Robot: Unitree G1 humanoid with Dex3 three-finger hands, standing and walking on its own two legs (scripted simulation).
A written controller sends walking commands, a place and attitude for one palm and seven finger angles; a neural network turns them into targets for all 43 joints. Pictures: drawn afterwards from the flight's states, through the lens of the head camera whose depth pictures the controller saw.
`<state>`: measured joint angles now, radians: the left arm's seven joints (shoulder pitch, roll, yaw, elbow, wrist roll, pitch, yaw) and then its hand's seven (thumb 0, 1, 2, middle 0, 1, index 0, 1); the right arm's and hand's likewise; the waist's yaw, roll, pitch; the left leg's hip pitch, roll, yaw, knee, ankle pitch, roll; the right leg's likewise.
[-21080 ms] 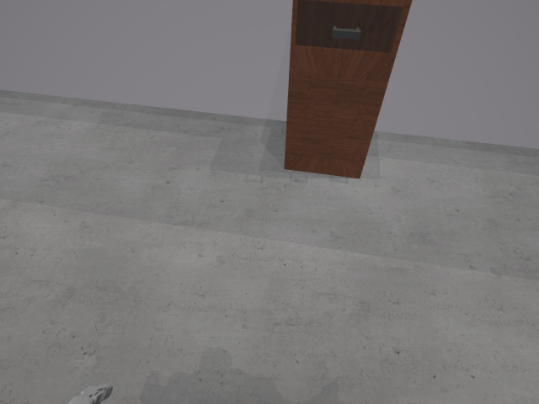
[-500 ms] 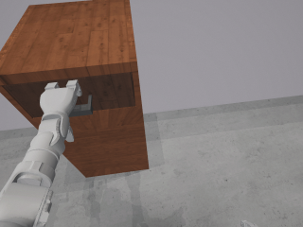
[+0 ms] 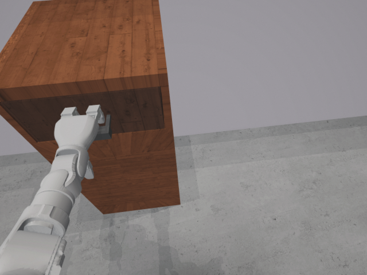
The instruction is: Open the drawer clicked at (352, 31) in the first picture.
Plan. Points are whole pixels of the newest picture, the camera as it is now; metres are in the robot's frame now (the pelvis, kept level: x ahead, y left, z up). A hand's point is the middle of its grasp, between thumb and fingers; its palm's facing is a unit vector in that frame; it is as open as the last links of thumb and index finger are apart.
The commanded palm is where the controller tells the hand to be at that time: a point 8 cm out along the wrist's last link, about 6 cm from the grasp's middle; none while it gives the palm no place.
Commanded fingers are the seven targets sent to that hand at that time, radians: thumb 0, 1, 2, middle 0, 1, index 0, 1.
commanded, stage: lower the fingers behind the handle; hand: left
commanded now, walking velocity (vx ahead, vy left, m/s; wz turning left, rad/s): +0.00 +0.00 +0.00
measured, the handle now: (91, 127) +0.47 +0.26 +0.02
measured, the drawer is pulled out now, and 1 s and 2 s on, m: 0.00 0.00 0.00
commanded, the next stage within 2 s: lift the fingers back up to retry in 0.78 s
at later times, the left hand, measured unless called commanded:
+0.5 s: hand (87, 142) +0.41 +0.25 +0.02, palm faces +0.00 +0.02 -1.00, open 13.9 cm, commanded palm +0.39 +0.25 +0.05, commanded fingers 0.00 -0.50 0.30 -0.30 -1.20 -0.30 -1.20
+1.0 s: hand (88, 142) +0.42 +0.25 +0.02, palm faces -0.02 +0.02 -1.00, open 13.9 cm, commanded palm +0.40 +0.25 +0.07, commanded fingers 0.00 -0.50 0.30 -0.30 -1.20 -0.30 -1.20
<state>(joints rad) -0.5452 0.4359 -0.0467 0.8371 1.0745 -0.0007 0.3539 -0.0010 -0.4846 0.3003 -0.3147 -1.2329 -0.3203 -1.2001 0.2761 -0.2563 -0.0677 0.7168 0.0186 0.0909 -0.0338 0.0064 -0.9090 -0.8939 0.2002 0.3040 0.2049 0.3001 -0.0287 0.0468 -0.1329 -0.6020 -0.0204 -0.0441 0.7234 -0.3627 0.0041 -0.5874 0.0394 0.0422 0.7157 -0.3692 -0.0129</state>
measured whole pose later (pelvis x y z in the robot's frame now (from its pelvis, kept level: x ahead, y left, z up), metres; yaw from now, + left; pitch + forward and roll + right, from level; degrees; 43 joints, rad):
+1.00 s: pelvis -0.03 +0.00 -0.01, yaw +0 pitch +16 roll -1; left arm -0.69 0.47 -0.07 0.97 1.07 0.01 0.34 0.00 -0.48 0.30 -0.30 -1.28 -0.28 -1.24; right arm 0.33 -0.26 -0.03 0.68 0.03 0.09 -0.05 0.01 -0.91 -0.89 0.20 0.30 0.21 0.30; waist -0.06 0.04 -0.15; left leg -0.74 -0.02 -0.04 0.81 -0.35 0.01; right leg -0.72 0.04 0.04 0.80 -0.36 -0.01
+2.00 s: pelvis +0.02 -0.01 +0.01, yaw +1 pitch +10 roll +0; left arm -0.46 0.47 -0.05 0.60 1.02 0.02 0.18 0.00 -0.48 0.30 -0.32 -1.20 -0.32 -1.20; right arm 0.20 -0.26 -0.05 0.66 0.03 0.11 -0.06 0.01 -0.91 -0.89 0.20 0.30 0.20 0.30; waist 0.01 0.06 -0.11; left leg -0.46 -0.02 -0.05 0.63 -0.35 -0.01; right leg -0.45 0.04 0.03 0.65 -0.37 -0.03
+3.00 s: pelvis +0.00 +0.00 +0.01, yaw -1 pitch +10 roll +0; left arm -0.57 0.47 -0.02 0.80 1.02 0.08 0.20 0.00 -0.48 0.30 -0.36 -1.24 -0.32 -1.20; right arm 0.25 -0.24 -0.02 0.68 0.04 0.12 -0.06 0.01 -0.91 -0.89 0.20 0.30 0.21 0.30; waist -0.02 0.07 -0.11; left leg -0.47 -0.02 -0.01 0.61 -0.31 0.01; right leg -0.47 0.03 0.07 0.62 -0.33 -0.01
